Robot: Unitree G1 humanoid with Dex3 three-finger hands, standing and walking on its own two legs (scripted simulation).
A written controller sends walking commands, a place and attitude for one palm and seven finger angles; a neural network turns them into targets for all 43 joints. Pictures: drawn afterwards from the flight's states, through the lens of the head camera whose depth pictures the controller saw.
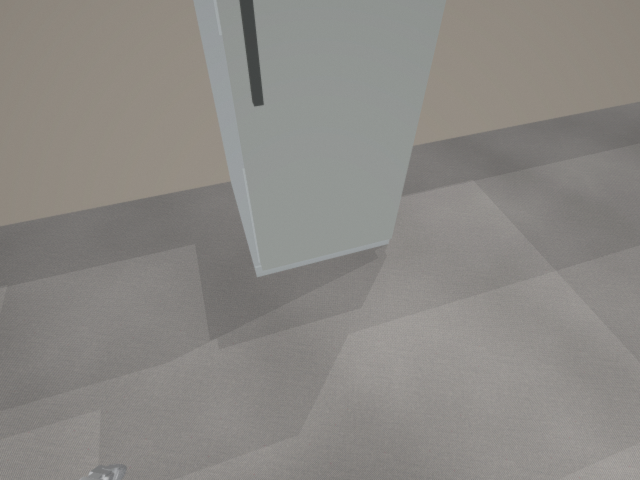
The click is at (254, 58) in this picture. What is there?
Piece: fridge door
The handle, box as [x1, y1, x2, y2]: [239, 0, 263, 105]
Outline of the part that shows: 239,0 252,101 254,105 263,104 252,0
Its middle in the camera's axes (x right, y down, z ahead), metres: -0.15 -0.43 +0.79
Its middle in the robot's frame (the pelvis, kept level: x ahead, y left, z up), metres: +0.89 +0.20 +0.17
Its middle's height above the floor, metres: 0.94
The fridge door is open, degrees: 0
